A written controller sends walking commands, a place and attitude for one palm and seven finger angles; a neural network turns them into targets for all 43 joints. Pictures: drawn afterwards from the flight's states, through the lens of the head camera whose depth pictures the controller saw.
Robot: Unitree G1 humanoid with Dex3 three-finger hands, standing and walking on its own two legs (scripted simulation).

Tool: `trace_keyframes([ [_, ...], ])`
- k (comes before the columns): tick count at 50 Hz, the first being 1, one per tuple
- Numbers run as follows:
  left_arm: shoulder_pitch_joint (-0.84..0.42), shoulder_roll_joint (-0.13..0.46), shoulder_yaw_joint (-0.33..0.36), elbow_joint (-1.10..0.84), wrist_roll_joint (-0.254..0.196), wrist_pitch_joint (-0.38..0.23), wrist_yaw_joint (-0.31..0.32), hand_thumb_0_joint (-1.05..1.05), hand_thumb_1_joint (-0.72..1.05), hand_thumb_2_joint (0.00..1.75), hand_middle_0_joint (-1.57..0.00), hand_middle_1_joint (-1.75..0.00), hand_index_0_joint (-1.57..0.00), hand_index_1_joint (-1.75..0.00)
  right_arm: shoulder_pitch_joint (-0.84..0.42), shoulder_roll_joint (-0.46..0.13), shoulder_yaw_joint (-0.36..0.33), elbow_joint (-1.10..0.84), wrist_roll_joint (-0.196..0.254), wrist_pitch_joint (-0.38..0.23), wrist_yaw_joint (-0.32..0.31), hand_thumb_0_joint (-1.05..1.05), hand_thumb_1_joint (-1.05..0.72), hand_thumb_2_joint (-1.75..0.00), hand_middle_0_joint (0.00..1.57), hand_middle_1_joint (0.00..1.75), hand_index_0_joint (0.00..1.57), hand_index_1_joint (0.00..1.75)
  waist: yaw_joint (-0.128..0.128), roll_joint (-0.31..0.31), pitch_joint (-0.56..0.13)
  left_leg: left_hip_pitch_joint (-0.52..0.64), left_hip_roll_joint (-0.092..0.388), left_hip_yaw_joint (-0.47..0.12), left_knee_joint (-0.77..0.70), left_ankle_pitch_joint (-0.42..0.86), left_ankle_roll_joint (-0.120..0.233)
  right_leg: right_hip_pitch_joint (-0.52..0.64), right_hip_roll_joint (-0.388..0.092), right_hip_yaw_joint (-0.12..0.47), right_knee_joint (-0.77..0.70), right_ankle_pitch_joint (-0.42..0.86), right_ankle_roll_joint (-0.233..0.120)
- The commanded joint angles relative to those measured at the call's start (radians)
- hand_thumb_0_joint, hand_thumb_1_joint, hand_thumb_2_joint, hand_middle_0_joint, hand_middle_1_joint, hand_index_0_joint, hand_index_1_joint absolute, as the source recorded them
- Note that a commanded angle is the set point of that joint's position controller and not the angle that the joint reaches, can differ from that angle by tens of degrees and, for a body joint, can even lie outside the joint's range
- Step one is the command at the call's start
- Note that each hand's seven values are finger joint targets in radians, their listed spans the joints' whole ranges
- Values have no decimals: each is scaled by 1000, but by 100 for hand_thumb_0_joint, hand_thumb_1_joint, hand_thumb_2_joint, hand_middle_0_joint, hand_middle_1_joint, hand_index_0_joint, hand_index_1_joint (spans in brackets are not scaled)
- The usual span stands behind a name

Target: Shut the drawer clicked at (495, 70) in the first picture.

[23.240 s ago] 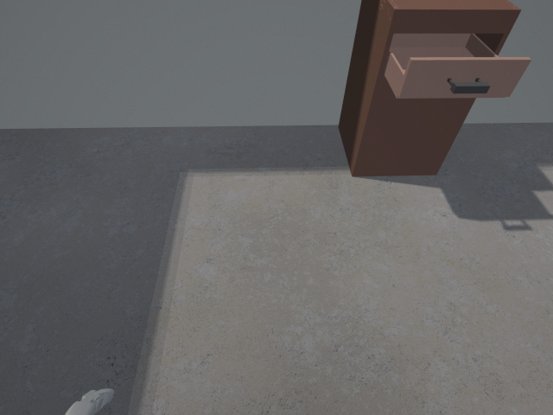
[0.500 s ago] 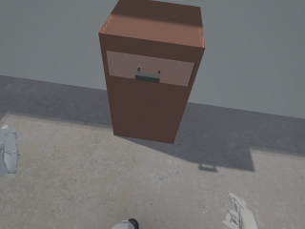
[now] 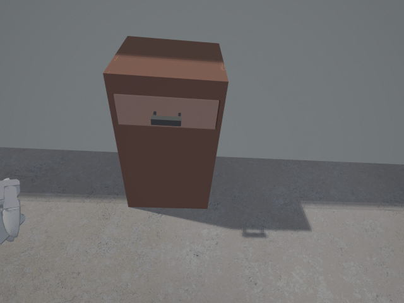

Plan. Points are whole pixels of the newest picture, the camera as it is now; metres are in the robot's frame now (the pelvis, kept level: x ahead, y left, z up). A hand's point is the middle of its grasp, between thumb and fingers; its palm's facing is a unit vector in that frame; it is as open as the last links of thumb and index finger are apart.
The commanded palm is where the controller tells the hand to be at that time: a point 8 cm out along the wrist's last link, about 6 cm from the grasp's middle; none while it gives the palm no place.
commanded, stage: stop stepping back and stand still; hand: left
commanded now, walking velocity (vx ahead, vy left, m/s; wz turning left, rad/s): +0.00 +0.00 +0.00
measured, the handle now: (166, 117) +0.83 +0.17 -0.08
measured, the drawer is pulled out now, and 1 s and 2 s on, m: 0.00 0.00 0.00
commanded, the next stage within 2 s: let the arm hang, fingers relaxed in 0.40 s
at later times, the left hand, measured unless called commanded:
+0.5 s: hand out of the picture +0.13 +0.27 +0.17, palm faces +0.48 -0.79 -0.38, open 3.2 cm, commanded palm none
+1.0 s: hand out of the picture -0.12 +0.28 -0.15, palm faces +0.02 -0.96 -0.26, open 4.4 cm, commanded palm none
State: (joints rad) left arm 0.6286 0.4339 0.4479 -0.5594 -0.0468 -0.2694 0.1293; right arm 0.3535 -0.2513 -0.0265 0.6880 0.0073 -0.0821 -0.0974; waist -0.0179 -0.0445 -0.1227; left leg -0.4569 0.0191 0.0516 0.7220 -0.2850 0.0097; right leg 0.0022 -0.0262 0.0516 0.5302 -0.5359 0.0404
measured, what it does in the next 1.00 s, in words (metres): walks backwards: right foot, then left foot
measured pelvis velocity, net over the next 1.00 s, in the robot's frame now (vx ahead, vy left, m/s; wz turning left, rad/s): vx -0.10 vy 0.05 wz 0.03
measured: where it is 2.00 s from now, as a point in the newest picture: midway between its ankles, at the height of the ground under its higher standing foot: outside the picture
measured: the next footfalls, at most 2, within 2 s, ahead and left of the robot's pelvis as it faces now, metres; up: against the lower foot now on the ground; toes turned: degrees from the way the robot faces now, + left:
right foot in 0.26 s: -0.02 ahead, -0.08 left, +0.00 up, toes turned -1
left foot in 0.50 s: +0.02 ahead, +0.16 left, +0.00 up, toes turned +1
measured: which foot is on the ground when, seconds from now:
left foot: down 0.00-0.28, up 0.30-0.48, down 0.50-1.00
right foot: down 0.00-0.06, up 0.08-0.24, down 0.26-1.00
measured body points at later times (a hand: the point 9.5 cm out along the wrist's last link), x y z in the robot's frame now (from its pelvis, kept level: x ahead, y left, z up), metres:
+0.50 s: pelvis -0.05 +0.02 +0.02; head -0.07 +0.01 +0.47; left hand +0.10 +0.31 +0.20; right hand +0.09 -0.23 -0.08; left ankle -0.02 +0.16 -0.71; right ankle -0.06 -0.09 -0.71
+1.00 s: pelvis -0.10 +0.05 +0.03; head -0.07 +0.07 +0.47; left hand -0.12 +0.33 -0.13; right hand -0.05 -0.23 -0.11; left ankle -0.02 +0.16 -0.71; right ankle -0.06 -0.08 -0.71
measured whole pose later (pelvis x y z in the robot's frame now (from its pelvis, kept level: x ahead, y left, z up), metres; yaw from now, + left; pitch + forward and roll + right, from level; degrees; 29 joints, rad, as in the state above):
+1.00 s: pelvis -0.10 +0.05 +0.03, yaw +2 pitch -2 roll -2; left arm 0.30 0.31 0.02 1.05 0.02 0.03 -0.01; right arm 0.22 -0.29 -0.03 1.02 -0.03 0.04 0.00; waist 0.02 -0.01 0.09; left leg -0.32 0.01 -0.02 0.48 -0.13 0.01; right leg -0.23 -0.03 -0.09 0.46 -0.24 -0.01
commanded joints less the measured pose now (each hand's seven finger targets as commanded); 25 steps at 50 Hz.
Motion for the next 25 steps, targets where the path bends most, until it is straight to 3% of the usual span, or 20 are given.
trace_keyframes([
  [1, -242, 144, 21, -207, 29, -42, 27, 0, 90, 90, -140, -160, -140, -160, -189, -120, -26, -199, -2, -142, -8, 0, -90, -90, 20, 30, 20, 30, 8, 352, 49, 462, 176, -246, -263, 666, 112, -434, 22, -95, 303, 314, -24],
  [2, -221, 156, 32, -258, 29, -51, 30, 0, 90, 90, -140, -160, -140, -160, -151, -90, -19, -198, -10, -156, 6, 0, -90, -90, 20, 30, 20, 30, 1, 402, -31, 574, 229, -367, -279, 870, 132, -511, 47, -65, 426, 96, -32],
  [3, -204, 175, 36, -335, 22, -65, 22, 0, 90, 90, -140, -160, -140, -160, -162, -82, -17, -191, -18, -171, 21, 0, -90, -90, 20, 30, 20, 30, 5, 342, -86, 522, 249, -400, -332, 705, 118, -460, 47, -14, 525, -14, -37],
  [4, -167, 160, 36, -359, 14, -65, 18, 0, 90, 90, -140, -160, -140, -160, -166, -85, -28, -185, -13, -171, 32, 0, -90, -90, 20, 30, 20, 30, 12, 208, -130, 440, 251, -377, -380, 424, 114, -387, 32, -2, 512, -43, -35],
  [5, -109, 158, 56, -393, 5, -59, 20, 0, 90, 90, -140, -160, -140, -160, -169, -88, -35, -201, -9, -171, 38, 0, -90, -90, 20, 30, 20, 30, 17, 172, -124, 358, 243, -341, -409, 226, 133, -342, 25, -19, 448, -34, -30],
  [6, -13, 159, 82, -405, 1, -48, 25, 0, 90, 90, -140, -160, -140, -160, -176, -84, -34, -213, -7, -173, 44, 0, -90, -90, 20, 30, 20, 30, 20, 192, -112, 296, 219, -287, -435, 98, 126, -305, 20, -47, 392, 3, -32],
  [8, 142, 187, 144, -390, -6, -33, 33, 0, 90, 90, -140, -160, -140, -160, -207, -73, -18, -242, -11, -162, 51, 0, -90, -90, 20, 30, 20, 30, 37, 296, -94, 139, 168, -181, -508, -135, 81, -177, 32, -120, 256, 42, -44],
  [9, 177, 159, 135, -370, -8, -30, 34, 0, 90, 90, -140, -160, -140, -160, -218, -59, -8, -253, -11, -147, 51, 0, -90, -90, 20, 30, 20, 30, 32, 344, -52, 40, 151, -143, -528, -212, 61, -106, 46, -160, 196, 53, -49],
  [10, 184, 161, 145, -340, -8, -27, 37, 0, 90, 90, -140, -160, -140, -160, -229, -56, -4, -260, -12, -129, 46, 0, -90, -90, 20, 30, 20, 30, 27, 362, -20, -45, 140, -120, -513, -284, 44, -36, 46, -175, 123, 79, -56],
  [11, 178, 152, 148, -287, -5, -20, 40, 0, 90, 90, -140, -160, -140, -160, -232, -55, -3, -263, -16, -106, 40, 0, -90, -90, 20, 30, 20, 30, 19, 337, 30, -137, 118, -98, -477, -336, 27, 13, 42, -167, 53, 99, -64],
  [12, 158, 146, 144, -233, -4, -11, 40, 0, 90, 90, -140, -160, -140, -160, -236, -47, -5, -265, -17, -80, 35, 0, -90, -90, 20, 30, 20, 30, 13, 211, 81, -165, 75, -66, -363, -311, 5, -22, 3, -96, -69, 69, -83],
  [13, 131, 160, 155, -193, -8, -2, 39, 0, 90, 90, -140, -160, -140, -160, -232, -41, -15, -268, -17, -56, 32, 0, -90, -90, 20, 30, 20, 30, 8, -25, 113, -89, 3, -39, -79, -216, -21, -217, -143, 153, -291, -93, -136],
  [14, 62, 156, 131, -166, -22, 8, 38, 0, 90, 90, -140, -160, -140, -160, -235, -48, -11, -248, -14, -44, 26, 0, -90, -90, 20, 30, 20, 30, 9, -183, 177, -57, -13, -67, 160, -128, -34, -431, -336, 400, -449, -227, -210],
  [15, -11, 149, 128, -119, -21, 11, 43, 0, 90, 90, -140, -160, -140, -160, -214, -48, -13, -206, -18, -46, 21, 0, -90, -90, 20, 30, 20, 30, 4, -190, 198, -49, 7, -91, 258, -92, -33, -477, -338, 371, -445, -157, -218],
  [16, -46, 117, 98, -69, -12, 16, 36, 0, 90, 90, -140, -160, -140, -160, -189, -48, -17, -185, -14, -50, 18, 0, -90, -90, 20, 30, 20, 30, -14, -197, 170, -9, 18, -94, 271, -72, -29, -476, -290, 287, -403, -123, -197],
  [18, -101, 69, 26, -32, -3, 28, 28, 0, 90, 90, -140, -160, -140, -160, -204, -51, -5, -187, -11, -56, 12, 0, -90, -90, 20, 30, 20, 30, -17, -160, 155, 42, 35, -66, 95, -42, -16, -400, -213, 119, -294, 29, -155],
  [19, -107, 56, 2, 12, 8, 33, 31, 0, 90, 90, -140, -160, -140, -160, -226, -46, 1, -182, -8, -65, 1, 0, -90, -90, 20, 30, 20, 30, -5, -137, 172, 93, 31, -38, 4, -22, -6, -391, -186, 79, -266, 120, -145],
  [21, -175, 35, -57, -19, 24, 30, 34, 0, 90, 90, -140, -160, -140, -160, -226, -57, 6, -164, -12, -87, -10, 0, -90, -90, 20, 30, 20, 30, 1, -49, 154, 201, 9, -9, -178, 23, 13, -365, -151, 40, -228, 177, -113],
  [24, -244, 43, -96, -162, 41, 18, 37, 0, 90, 90, -140, -160, -140, -160, -237, -79, 1, -181, -15, -118, -19, 0, -90, -90, 20, 30, 20, 30, 19, 54, 143, 270, 82, -95, -307, 84, 45, -332, -78, 17, -154, 252, -43],
  [25, -210, -5, -344, 701, 112, 172, -106, 0, 90, 90, -140, -160, -140, -160, -226, -310, -89, 56, -39, -110, 93, 0, -90, -90, 20, 30, 20, 30, -13, 97, 140, 216, 137, -186, -119, 520, 69, -407, -129, -52, 99, 636, -66],
])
